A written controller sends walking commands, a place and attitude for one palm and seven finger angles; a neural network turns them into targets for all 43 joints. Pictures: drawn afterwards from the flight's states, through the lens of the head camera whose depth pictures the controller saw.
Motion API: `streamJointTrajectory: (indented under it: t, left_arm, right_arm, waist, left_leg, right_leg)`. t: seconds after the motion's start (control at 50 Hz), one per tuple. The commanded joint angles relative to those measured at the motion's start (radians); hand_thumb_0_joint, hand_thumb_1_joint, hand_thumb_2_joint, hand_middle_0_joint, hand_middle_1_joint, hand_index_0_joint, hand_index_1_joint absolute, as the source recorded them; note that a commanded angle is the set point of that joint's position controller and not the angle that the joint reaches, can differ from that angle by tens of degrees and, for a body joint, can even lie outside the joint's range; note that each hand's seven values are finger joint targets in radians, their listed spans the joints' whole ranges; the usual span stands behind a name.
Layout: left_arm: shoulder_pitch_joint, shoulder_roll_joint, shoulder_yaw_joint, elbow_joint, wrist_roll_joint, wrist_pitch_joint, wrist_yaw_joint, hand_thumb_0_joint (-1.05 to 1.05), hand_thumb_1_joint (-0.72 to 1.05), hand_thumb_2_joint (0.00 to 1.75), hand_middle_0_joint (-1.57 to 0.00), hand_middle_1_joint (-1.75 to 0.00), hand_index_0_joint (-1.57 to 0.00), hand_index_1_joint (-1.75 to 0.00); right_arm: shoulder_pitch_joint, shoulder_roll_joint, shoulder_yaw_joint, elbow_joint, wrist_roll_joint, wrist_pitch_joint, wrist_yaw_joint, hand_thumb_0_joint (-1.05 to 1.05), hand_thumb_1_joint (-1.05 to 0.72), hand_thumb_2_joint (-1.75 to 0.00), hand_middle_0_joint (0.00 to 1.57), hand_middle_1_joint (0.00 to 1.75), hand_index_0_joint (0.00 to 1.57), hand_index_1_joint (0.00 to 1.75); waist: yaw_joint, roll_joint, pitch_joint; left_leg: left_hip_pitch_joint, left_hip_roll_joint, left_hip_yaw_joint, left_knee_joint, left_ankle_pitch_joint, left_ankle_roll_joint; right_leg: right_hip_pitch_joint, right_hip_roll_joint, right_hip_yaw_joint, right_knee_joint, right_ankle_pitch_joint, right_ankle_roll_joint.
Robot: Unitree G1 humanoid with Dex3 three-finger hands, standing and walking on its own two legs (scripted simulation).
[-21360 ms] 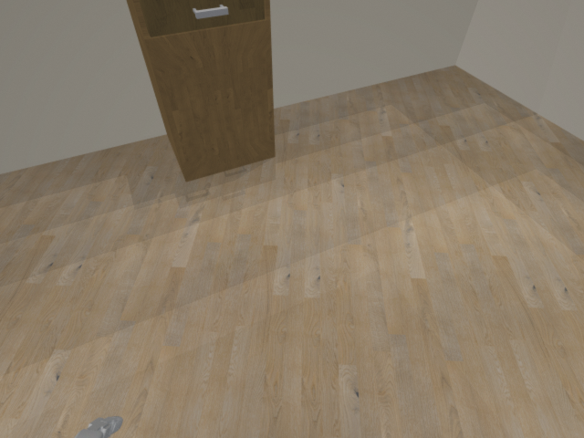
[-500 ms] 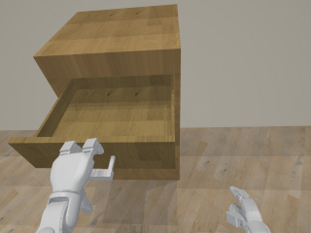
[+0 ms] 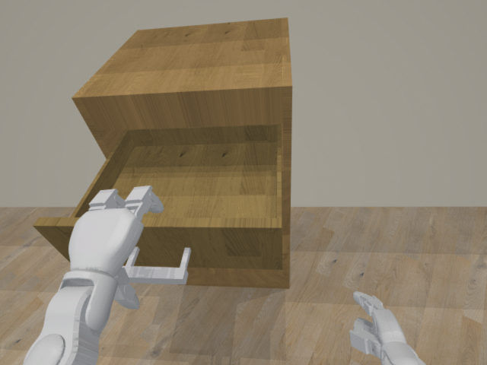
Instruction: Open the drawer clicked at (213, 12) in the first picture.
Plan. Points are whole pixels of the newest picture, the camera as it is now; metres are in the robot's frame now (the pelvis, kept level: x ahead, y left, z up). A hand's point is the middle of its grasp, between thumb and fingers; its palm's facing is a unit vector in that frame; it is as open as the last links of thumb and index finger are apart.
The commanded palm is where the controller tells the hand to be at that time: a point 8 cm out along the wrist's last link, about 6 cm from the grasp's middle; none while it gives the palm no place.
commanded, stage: lift the hand off the handle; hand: left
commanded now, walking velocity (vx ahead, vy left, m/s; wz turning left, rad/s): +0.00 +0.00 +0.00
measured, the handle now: (156, 264) +0.27 +0.22 +0.01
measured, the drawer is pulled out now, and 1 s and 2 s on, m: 0.29 0.29 0.29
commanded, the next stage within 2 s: draw the hand back to the body in 0.36 s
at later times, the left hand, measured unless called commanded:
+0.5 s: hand (116, 241) +0.22 +0.22 +0.15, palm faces +0.14 -0.09 -0.99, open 13.8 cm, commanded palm +0.18 +0.22 +0.21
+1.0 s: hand (93, 259) +0.19 +0.24 +0.15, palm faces +0.13 -0.05 -0.99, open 13.8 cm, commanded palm +0.15 +0.24 +0.20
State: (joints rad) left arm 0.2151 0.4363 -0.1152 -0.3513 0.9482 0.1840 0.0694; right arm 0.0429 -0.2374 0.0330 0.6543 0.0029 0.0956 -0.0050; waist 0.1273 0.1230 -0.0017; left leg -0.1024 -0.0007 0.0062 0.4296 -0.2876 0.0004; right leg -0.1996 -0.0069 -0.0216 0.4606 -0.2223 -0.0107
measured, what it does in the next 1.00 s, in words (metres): stands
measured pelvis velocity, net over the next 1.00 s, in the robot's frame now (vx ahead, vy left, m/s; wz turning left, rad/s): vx -0.02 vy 0.00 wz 0.01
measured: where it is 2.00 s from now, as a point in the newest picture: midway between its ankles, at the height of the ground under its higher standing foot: outside the picture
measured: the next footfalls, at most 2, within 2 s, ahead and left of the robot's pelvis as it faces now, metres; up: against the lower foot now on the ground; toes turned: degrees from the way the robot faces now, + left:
none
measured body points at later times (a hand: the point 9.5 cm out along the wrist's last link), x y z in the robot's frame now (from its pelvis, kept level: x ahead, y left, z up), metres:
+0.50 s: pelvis -0.02 +0.00 +0.00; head -0.03 -0.06 +0.45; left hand +0.21 +0.22 +0.20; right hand +0.23 -0.18 -0.09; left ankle -0.03 +0.12 -0.74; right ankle +0.02 -0.11 -0.74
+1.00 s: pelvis -0.02 +0.00 +0.00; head -0.03 -0.06 +0.45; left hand +0.18 +0.24 +0.20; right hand +0.22 -0.20 -0.09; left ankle -0.03 +0.12 -0.74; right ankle +0.02 -0.11 -0.74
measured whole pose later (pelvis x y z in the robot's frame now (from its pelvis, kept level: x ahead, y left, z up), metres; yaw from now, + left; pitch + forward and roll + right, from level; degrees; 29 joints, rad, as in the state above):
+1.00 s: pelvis -0.02 +0.00 +0.00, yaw +0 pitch -4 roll +0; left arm 0.28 0.54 0.04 -0.43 0.84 0.11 -0.01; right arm 0.06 -0.27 0.03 0.64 0.02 0.06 -0.01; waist 0.13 0.13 0.03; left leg -0.09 0.00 0.00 0.41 -0.25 0.00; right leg -0.18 -0.01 -0.03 0.43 -0.18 -0.01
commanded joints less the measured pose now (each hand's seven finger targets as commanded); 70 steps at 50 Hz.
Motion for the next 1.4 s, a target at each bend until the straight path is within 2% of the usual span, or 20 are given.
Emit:
streamJointTrajectory:
  t: [0.0,0.22,0.36,0.44,0.52,0.54,0.62,0.64,0.78,0.84,0.92,1.04,1.06,1.08,1.1,1.12,1.16,1.22,1.32,1.38]
  left_arm:
    - [-0.175,0.188,0.163,-0.216,-0.005,0.004,0.016,0.0,-0.5,0.3,-0.3,-1.2,-0.3,-1.2]
    - [-0.262,0.243,0.211,-0.315,-0.075,0.012,-0.053,0.0,-0.5,0.3,-0.3,-1.2,-0.3,-1.2]
    - [-0.239,0.229,0.195,-0.199,-0.064,0.025,-0.076,0.0,-0.5,0.3,-0.3,-1.2,-0.3,-1.2]
    - [-0.336,0.216,0.173,-0.241,-0.051,0.003,-0.068,0.0,-0.5,0.3,-0.3,-1.2,-0.3,-1.2]
    - [-0.269,0.291,0.266,-0.249,-0.063,-0.019,-0.05,0.0,-0.5,0.3,-0.3,-1.2,-0.3,-1.2]
    - [-0.252,0.246,0.226,-0.248,-0.052,-0.024,-0.051,0.0,-0.5,0.3,-0.3,-1.2,-0.3,-1.2]
    - [-0.202,0.303,0.306,-0.218,-0.089,-0.013,-0.05,0.0,-0.5,0.3,-0.3,-1.2,-0.3,-1.2]
    - [-0.207,0.254,0.256,-0.218,-0.077,-0.013,-0.055,0.0,-0.5,0.3,-0.3,-1.2,-0.3,-1.2]
    - [-0.178,0.264,0.252,-0.26,-0.095,-0.035,-0.064,0.0,-0.5,0.3,-0.3,-1.2,-0.3,-1.2]
    - [-0.16,0.279,0.28,-0.247,-0.089,-0.056,-0.056,0.0,-0.5,0.3,-0.3,-1.2,-0.3,-1.2]
    - [-0.116,0.344,0.365,-0.29,-0.109,-0.078,-0.032,0.0,-0.5,0.3,-0.3,-1.2,-0.3,-1.2]
    - [-0.043,0.298,0.348,-0.267,-0.129,-0.079,-0.03,0.0,-0.5,0.3,-0.3,-1.2,-0.3,-1.2]
    - [-0.102,-0.038,0.364,-0.314,-0.842,-0.203,-0.01,0.0,-0.47,0.32,-0.3,-1.18,-0.3,-1.18]
    - [0.004,0.061,0.421,-0.236,-0.872,-0.255,0.009,0.0,-0.43,0.33,-0.29,-1.15,-0.29,-1.15]
    - [0.05,0.06,0.428,-0.226,-0.879,-0.274,0.017,0.0,-0.4,0.34,-0.29,-1.13,-0.29,-1.13]
    - [0.082,0.101,0.504,-0.274,-0.948,-0.298,0.029,0.0,-0.36,0.36,-0.29,-1.11,-0.29,-1.11]
    - [0.012,0.092,0.499,-0.401,-0.965,-0.352,0.049,0.0,-0.29,0.39,-0.29,-1.07,-0.29,-1.07]
    - [0.044,0.092,0.516,-0.425,-0.975,-0.38,0.072,0.0,-0.18,0.43,-0.28,-1.0,-0.28,-1.0]
    - [0.085,0.048,0.496,-0.376,-0.989,-0.387,0.063,0.0,-0.01,0.51,-0.26,-0.88,-0.26,-0.88]
    - [0.127,0.024,0.492,-0.35,-0.997,-0.389,0.053,0.0,0.09,0.55,-0.26,-0.82,-0.26,-0.82]
  right_arm:
    - [-0.201,-0.077,-0.02,-0.18,0.007,-0.05,-0.001,0.0,-0.9,-0.9,0.2,0.3,0.2,0.3]
    - [-0.242,-0.088,-0.015,-0.2,0.026,-0.059,0.012,0.0,-0.9,-0.9,0.2,0.3,0.2,0.3]
    - [-0.214,-0.087,-0.013,-0.175,0.025,-0.04,0.015,0.0,-0.9,-0.9,0.2,0.3,0.2,0.3]
    - [-0.227,-0.08,-0.001,-0.202,0.02,-0.065,0.013,0.0,-0.9,-0.9,0.2,0.3,0.2,0.3]
    - [-0.225,-0.088,-0.013,-0.195,0.021,-0.069,0.007,0.0,-0.9,-0.9,0.2,0.3,0.2,0.3]
    - [-0.213,-0.076,-0.005,-0.194,0.013,-0.074,0.013,0.0,-0.9,-0.9,0.2,0.3,0.2,0.3]
    - [-0.224,-0.094,-0.013,-0.188,0.027,-0.066,0.011,0.0,-0.9,-0.9,0.2,0.3,0.2,0.3]
    - [-0.216,-0.083,-0.006,-0.192,0.021,-0.068,0.015,0.0,-0.9,-0.9,0.2,0.3,0.2,0.3]
    - [-0.202,-0.099,-0.019,-0.195,0.02,-0.073,0.0,0.0,-0.9,-0.9,0.2,0.3,0.2,0.3]
    - [-0.191,-0.091,-0.011,-0.199,0.015,-0.093,-0.005,0.0,-0.9,-0.9,0.2,0.3,0.2,0.3]
    - [-0.2,-0.104,-0.02,-0.201,0.02,-0.098,-0.012,0.0,-0.9,-0.9,0.2,0.3,0.2,0.3]
    - [-0.182,-0.096,-0.018,-0.201,0.014,-0.101,-0.007,0.0,-0.9,-0.9,0.2,0.3,0.2,0.3]
    - [-0.11,-0.021,-0.023,-0.259,0.021,-0.165,-0.032,0.0,-0.9,-0.9,0.2,0.3,0.2,0.3]
    - [-0.106,-0.062,-0.02,-0.217,0.005,-0.204,-0.05,0.0,-0.9,-0.9,0.2,0.3,0.2,0.3]
    - [-0.112,-0.06,-0.017,-0.216,0.004,-0.22,-0.054,0.0,-0.9,-0.9,0.2,0.3,0.2,0.3]
    - [-0.095,-0.069,-0.019,-0.207,0.004,-0.229,-0.069,0.0,-0.9,-0.9,0.2,0.3,0.2,0.3]
    - [-0.071,-0.062,-0.019,-0.212,-0.007,-0.266,-0.081,0.0,-0.9,-0.9,0.2,0.3,0.2,0.3]
    - [-0.038,-0.062,-0.016,-0.186,-0.019,-0.302,-0.085,0.0,-0.9,-0.9,0.2,0.3,0.2,0.3]
    - [-0.019,-0.065,-0.026,-0.173,-0.018,-0.32,-0.078,0.0,-0.9,-0.9,0.2,0.3,0.2,0.3]
    - [-0.014,-0.067,-0.033,-0.175,-0.016,-0.316,-0.074,0.0,-0.9,-0.9,0.2,0.3,0.2,0.3]
  waist:
    - [0.005,-0.103,-0.169]
    - [-0.009,-0.053,-0.153]
    - [-0.012,-0.103,-0.105]
    - [0.002,-0.075,-0.178]
    - [0.011,-0.059,-0.197]
    - [0.016,-0.07,-0.211]
    - [0.006,-0.086,-0.126]
    - [0.009,-0.092,-0.139]
    - [-0.008,-0.09,-0.123]
    - [0.003,-0.109,-0.151]
    - [0.009,-0.046,-0.154]
    - [0.008,-0.088,-0.129]
    - [-0.104,-0.26,-0.012]
    - [-0.088,-0.28,-0.012]
    - [-0.075,-0.222,0.01]
    - [-0.068,-0.245,-0.003]
    - [-0.063,-0.113,-0.095]
    - [-0.059,0.028,-0.09]
    - [-0.064,-0.031,0.002]
    - [-0.06,-0.075,-0.027]
  left_leg:
    - [-0.05,-0.017,0.011,-0.067,0.316,0.018]
    - [-0.038,-0.008,0.001,-0.088,0.28,0.017]
    - [-0.073,-0.01,0.011,-0.117,0.223,0.014]
    - [-0.066,-0.018,0.007,-0.105,0.206,0.019]
    - [-0.057,-0.014,0.004,-0.095,0.224,0.016]
    - [-0.054,-0.022,0.011,-0.09,0.255,0.017]
    - [-0.082,-0.014,0.005,-0.093,0.216,0.012]
    - [-0.082,-0.019,0.014,-0.093,0.222,0.014]
    - [-0.068,-0.02,0.008,-0.097,0.189,0.019]
    - [-0.065,-0.021,0.009,-0.079,0.18,0.022]
    - [-0.059,-0.014,-0.003,-0.077,0.19,0.013]
    - [-0.072,-0.02,0.005,-0.068,0.21,0.013]
    - [0.001,0.021,0.01,-0.051,0.107,0.043]
    - [-0.001,0.03,0.01,-0.057,0.059,0.042]
    - [-0.013,0.023,0.009,-0.066,0.032,0.037]
    - [-0.013,0.025,0.002,-0.07,0.04,0.03]
    - [0.022,0.018,0.015,-0.069,0.103,0.024]
    - [0.013,0.015,0.018,-0.077,0.164,0.006]
    - [-0.029,0.023,0.008,-0.081,0.195,0.001]
    - [-0.026,0.027,0.012,-0.077,0.229,0.006]
  right_leg:
    - [0.172,0.017,0.014,-0.056,0.22,-0.013]
    - [0.171,0.023,0.019,-0.085,0.167,-0.01]
    - [0.161,0.017,0.009,-0.1,0.096,-0.009]
    - [0.185,0.012,0.009,-0.088,0.066,-0.013]
    - [0.202,0.019,0.027,-0.088,0.11,-0.011]
    - [0.211,0.009,0.016,-0.08,0.129,-0.013]
    - [0.169,0.019,0.034,-0.097,0.106,-0.011]
    - [0.176,0.008,0.018,-0.09,0.097,-0.01]
    - [0.148,0.01,0.01,-0.105,0.065,-0.003]
    - [0.156,0.002,0.015,-0.101,0.04,-0.003]
    - [0.158,0.008,0.031,-0.1,0.075,-0.007]
    - [0.153,-0.003,0.016,-0.093,0.093,-0.004]
    - [0.077,0.023,-0.019,-0.131,0.052,-0.003]
    - [0.071,0.023,-0.013,-0.133,0.002,0.002]
    - [0.059,0.022,-0.007,-0.14,-0.031,0.001]
    - [0.074,0.015,-0.007,-0.154,-0.041,0.005]
    - [0.126,-0.005,-0.008,-0.136,0.014,0.003]
    - [0.151,-0.002,-0.014,-0.123,0.088,-0.007]
    - [0.136,0.005,-0.02,-0.131,0.12,-0.01]
    - [0.156,0.003,-0.021,-0.116,0.156,-0.006]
